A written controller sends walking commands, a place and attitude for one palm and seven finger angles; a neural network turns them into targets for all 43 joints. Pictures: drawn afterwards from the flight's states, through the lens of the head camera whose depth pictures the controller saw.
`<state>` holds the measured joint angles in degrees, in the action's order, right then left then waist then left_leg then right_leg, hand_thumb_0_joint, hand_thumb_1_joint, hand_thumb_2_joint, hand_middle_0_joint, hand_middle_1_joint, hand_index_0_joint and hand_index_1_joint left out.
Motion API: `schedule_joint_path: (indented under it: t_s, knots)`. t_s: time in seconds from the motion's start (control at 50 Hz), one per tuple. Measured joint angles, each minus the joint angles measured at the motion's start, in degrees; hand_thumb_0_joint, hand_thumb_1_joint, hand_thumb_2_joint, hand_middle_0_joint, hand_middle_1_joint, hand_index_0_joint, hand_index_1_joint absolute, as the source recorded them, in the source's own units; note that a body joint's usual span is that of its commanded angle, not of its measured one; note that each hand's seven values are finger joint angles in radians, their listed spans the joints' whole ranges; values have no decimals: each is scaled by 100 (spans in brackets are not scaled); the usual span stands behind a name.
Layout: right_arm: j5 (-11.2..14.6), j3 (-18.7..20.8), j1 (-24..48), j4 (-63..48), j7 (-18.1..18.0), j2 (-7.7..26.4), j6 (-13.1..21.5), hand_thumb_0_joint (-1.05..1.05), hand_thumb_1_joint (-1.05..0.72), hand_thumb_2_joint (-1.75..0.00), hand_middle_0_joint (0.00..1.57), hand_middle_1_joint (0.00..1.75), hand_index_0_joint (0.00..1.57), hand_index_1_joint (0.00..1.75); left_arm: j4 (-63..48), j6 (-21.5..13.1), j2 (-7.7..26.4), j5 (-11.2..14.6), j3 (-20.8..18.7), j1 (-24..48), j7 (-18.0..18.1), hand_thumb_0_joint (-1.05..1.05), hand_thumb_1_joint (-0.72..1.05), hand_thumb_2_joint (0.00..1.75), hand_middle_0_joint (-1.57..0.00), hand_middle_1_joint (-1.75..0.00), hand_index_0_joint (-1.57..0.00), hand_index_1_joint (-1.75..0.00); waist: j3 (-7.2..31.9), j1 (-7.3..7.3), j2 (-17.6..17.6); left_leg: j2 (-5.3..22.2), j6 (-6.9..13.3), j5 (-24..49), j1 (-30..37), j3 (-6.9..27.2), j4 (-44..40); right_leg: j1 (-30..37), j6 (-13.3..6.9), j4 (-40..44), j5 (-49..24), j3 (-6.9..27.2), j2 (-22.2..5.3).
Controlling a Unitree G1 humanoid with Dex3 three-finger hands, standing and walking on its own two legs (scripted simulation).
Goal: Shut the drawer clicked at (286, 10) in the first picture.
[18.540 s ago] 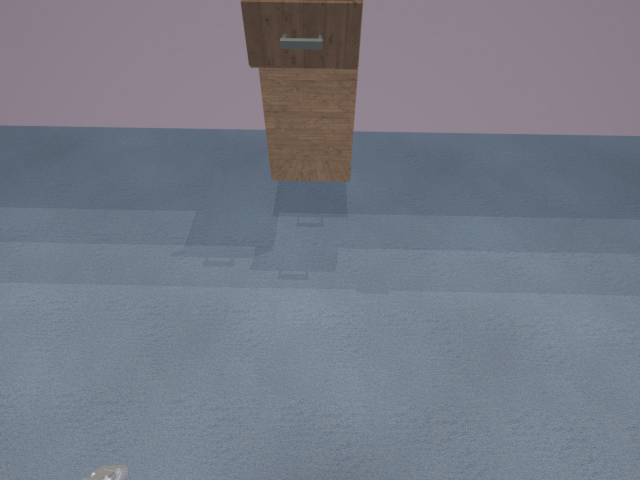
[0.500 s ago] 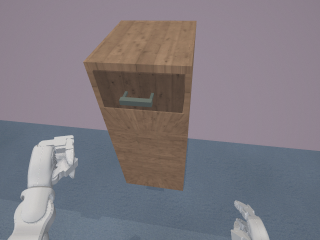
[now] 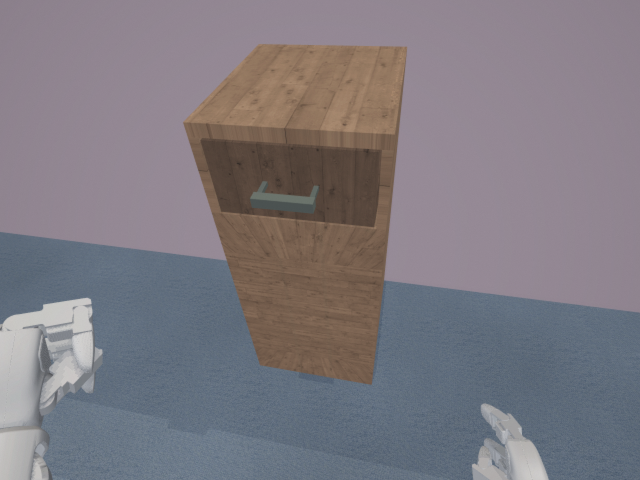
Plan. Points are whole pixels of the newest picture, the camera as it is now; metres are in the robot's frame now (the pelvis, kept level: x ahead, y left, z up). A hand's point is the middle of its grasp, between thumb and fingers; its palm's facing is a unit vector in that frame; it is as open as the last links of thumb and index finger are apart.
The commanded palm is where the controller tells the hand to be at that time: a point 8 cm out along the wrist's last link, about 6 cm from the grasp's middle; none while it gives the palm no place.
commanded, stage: step back with the hand held close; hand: left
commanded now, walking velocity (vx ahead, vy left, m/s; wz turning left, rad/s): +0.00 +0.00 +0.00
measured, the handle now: (286, 195) +0.61 +0.16 +0.02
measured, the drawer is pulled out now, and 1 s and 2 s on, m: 0.00 0.00 0.00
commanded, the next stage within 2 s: stop stepping back and stand still in 1.62 s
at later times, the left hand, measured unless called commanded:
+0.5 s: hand (79, 371) +0.16 +0.26 +0.15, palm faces +0.30 -0.81 -0.51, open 3.2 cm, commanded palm +0.10 +0.30 +0.17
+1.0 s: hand (27, 425) +0.11 +0.26 +0.16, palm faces +0.37 -0.77 -0.52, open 3.2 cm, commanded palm +0.04 +0.30 +0.17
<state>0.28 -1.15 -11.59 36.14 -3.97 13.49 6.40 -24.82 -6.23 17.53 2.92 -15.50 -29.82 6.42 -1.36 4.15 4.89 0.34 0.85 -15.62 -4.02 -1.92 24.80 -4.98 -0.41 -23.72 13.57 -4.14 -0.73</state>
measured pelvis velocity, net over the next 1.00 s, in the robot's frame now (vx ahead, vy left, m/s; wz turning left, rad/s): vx -0.08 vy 0.02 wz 0.05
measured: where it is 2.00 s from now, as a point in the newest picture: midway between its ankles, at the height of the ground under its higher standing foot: outside the picture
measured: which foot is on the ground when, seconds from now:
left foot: down 0.00-1.00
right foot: down 0.00-1.00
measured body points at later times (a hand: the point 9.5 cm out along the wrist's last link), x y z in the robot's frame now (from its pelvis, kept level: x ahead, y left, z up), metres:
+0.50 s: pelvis -0.03 +0.02 +0.00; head +0.00 +0.01 +0.45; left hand +0.14 +0.30 +0.17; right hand +0.15 -0.23 -0.09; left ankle -0.02 +0.11 -0.74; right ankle +0.00 -0.11 -0.74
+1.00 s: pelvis -0.08 +0.02 -0.02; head -0.05 +0.03 +0.43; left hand +0.09 +0.30 +0.18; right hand +0.09 -0.22 -0.09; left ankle -0.02 +0.11 -0.74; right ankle -0.02 -0.11 -0.74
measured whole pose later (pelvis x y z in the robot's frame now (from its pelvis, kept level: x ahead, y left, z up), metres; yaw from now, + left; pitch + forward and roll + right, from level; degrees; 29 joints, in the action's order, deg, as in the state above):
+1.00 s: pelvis -0.08 +0.02 -0.02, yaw +3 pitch +1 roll -1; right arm 0.0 0.7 -12.3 31.7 -4.5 12.1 3.7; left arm -34.0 -15.2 24.2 0.0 -23.5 -34.4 7.6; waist -3.0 -0.9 -0.5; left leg -1.6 3.0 -11.8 -23.5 -0.2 34.4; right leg -21.5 1.4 -33.1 11.4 1.1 0.5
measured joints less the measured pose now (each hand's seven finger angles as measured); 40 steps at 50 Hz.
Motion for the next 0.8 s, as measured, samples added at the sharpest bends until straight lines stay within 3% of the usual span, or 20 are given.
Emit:
schedule_joint_path:
  t_s: [0.1,0.2,0.3,0.48,0.8]
  knots:
    - [-12,-28,-6,-39,3,-46,7,1,-90,-89,20,30,20,30,-38,-7,46,2,-26,-2,-30,2,89,90,-140,-159,-140,-160,11,-57,-24,37,-17,-15,-26,-10,17,-12,-15,27,-12,10,37]
    - [-41,22,76,-204,68,-47,-277,1,-90,-89,20,30,20,30,-140,-297,184,-23,-374,-140,-44,2,89,90,-140,-159,-140,-159,50,-273,-76,74,-6,-13,-436,25,153,-320,-6,93,-118,-25,74]
    - [-28,163,106,-333,40,34,-548,1,-90,-89,20,30,20,30,-356,-335,263,-36,-315,-463,-54,1,89,90,-140,-159,-140,-159,-10,-384,-169,-18,53,76,-698,-33,136,-654,59,-22,-156,32,-23]
    - [21,249,140,-471,-61,-26,-752,1,-90,-89,20,30,20,30,-649,-341,545,-43,-445,-647,10,2,89,90,-140,-159,-140,-159,-103,-369,-385,-120,147,188,-1044,-112,265,-1064,135,-262,-233,113,-135]
    - [-7,132,81,-538,-1,-114,-417,1,-90,-89,20,30,20,30,-942,-718,464,-169,-581,-579,120,1,89,90,-140,-159,-140,-159,-108,-362,-416,-66,188,253,-1752,3,875,-1564,118,-522,-443,-6,-104]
